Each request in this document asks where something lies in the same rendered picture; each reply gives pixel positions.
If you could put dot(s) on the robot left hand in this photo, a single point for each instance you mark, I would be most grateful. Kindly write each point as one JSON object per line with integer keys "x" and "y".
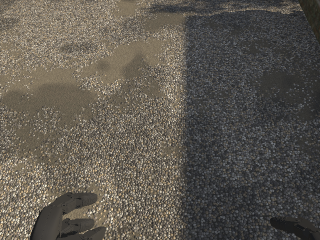
{"x": 51, "y": 226}

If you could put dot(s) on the robot right hand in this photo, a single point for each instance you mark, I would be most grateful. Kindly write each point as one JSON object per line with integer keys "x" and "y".
{"x": 299, "y": 226}

